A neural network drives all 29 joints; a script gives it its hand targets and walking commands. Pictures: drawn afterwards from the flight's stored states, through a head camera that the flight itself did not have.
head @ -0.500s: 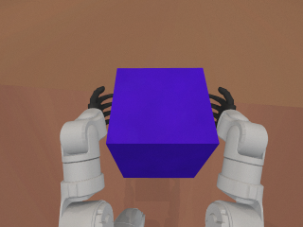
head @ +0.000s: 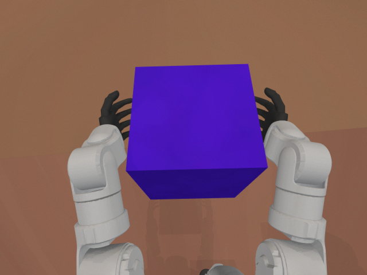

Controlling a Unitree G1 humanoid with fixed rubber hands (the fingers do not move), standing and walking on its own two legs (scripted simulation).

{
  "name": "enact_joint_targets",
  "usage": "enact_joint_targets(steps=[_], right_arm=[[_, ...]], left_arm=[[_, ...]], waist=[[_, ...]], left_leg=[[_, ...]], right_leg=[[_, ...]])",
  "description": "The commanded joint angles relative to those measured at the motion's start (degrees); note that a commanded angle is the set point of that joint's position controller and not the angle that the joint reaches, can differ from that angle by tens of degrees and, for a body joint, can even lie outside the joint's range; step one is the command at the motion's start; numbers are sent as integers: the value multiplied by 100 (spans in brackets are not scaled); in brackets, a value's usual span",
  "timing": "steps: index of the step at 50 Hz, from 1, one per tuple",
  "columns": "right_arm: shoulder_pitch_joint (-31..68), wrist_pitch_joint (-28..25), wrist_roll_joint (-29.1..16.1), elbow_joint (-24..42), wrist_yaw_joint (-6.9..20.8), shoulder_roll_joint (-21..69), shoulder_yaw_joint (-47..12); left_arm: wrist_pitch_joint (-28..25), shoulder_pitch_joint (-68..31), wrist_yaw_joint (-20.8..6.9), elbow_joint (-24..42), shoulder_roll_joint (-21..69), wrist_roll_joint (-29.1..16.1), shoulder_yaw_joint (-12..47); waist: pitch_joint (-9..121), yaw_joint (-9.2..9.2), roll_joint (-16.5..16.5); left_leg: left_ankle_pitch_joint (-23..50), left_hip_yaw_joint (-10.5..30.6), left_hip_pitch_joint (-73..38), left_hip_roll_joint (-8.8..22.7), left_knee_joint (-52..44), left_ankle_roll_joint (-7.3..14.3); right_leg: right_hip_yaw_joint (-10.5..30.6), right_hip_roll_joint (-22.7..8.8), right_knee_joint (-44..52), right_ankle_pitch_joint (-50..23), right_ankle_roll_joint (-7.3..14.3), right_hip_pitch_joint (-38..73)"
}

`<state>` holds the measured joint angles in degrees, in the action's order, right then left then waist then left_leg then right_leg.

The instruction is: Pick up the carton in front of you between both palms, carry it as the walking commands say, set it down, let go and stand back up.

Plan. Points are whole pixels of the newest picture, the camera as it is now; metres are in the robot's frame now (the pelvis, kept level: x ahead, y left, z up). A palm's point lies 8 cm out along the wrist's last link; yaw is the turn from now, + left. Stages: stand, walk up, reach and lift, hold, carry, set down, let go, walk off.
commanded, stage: carry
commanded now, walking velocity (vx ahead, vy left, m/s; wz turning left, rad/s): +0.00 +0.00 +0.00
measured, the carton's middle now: (192, 141) +0.37 -0.03 +0.08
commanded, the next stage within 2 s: none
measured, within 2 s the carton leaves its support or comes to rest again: neither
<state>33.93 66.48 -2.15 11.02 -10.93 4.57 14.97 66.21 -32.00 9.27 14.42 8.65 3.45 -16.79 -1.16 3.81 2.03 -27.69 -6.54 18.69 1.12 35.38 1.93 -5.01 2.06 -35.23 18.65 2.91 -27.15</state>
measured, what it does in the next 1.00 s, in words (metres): shifts its weight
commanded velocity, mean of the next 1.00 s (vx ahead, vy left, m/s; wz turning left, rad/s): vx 0.00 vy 0.00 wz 0.00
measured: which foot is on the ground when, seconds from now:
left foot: down 0.00-1.00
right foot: down 0.00-1.00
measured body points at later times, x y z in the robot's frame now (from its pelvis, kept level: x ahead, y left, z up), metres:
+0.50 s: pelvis +0.11 +0.01 +0.01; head +0.09 +0.01 +0.46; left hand +0.44 +0.18 +0.12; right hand +0.45 -0.13 +0.12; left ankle -0.01 +0.09 -0.71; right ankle +0.07 -0.09 -0.71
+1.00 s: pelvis +0.12 +0.01 +0.03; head +0.10 +0.02 +0.48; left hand +0.44 +0.19 +0.13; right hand +0.46 -0.12 +0.13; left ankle -0.01 +0.08 -0.70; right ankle +0.07 -0.09 -0.70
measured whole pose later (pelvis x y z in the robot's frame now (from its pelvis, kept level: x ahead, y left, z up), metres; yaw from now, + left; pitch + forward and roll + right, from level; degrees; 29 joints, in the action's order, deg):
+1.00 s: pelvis +0.12 +0.01 +0.03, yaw +4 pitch +3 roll +0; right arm 25.6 62.8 4.0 0.5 -8.2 7.2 14.9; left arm 63.1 -25.7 8.5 0.7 7.1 3.8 -14.5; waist 6.4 -0.3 0.1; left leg -21.8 -8.1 4.2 0.2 26.8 0.1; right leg -5.1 0.0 -33.7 23.0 2.8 -13.9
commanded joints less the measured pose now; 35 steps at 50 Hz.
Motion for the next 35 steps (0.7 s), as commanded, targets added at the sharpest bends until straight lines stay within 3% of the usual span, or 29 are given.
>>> enact_joint_targets(steps=[1,4,6,9,12,19,24,30,35], right_arm=[[3565,144,-1386,616,366,4117,-3801],[3292,265,-1080,199,326,4145,-3473],[3279,287,-869,-6,322,4189,-3277],[3203,313,-603,-291,278,4160,-3076],[3075,318,-384,-574,248,4146,-2918],[3146,50,-266,-1004,429,4761,-2999],[3503,-313,-546,-782,551,5279,-3422],[3086,-496,-662,-554,495,5047,-3614],[2720,-482,-549,-565,467,4785,-3536]], left_arm=[[127,-3053,43,-40,3244,-926,3348],[278,-3185,-77,-98,3494,-1174,3488],[297,-3582,-170,-112,3728,-1412,3642],[297,-3830,-206,-298,3932,-1591,3684],[298,-3824,-202,-614,4038,-1576,3591],[61,-3535,-331,-1386,4572,-1203,3368],[-261,-3633,-382,-1217,4956,-1174,3593],[-424,-3183,-279,-925,4659,-1128,3734],[-409,-2850,-242,-869,4402,-1023,3704]], waist=[[3586,-492,-1317],[3321,-449,-634],[3304,-411,-535],[3290,-378,-241],[3143,-371,-91],[2822,-377,-132],[2881,-379,-155],[2999,-372,-196],[2908,-372,-73]], left_leg=[[-288,452,404,121,165,-145],[790,439,-466,132,-490,-195],[1778,409,-1078,165,-479,-173],[3049,446,-1529,318,-267,-122],[3790,480,-1683,443,-202,-75],[4501,480,-1773,535,-349,-38],[4678,449,-1751,568,-377,-36],[4418,361,-1736,515,-485,-60],[5120,354,-1924,596,-438,-58]], right_leg=[[2140,-1895,542,-4138,984,3609],[1321,-1434,269,-4586,594,3055],[1006,-1140,72,-4520,317,2718],[815,-972,-77,-4082,190,2360],[678,-881,-165,-3677,161,2133],[544,-777,-169,-3351,134,2093],[525,-750,-108,-3255,182,2373],[549,-826,-145,-3621,257,2657],[469,-765,-151,-3322,223,2408]])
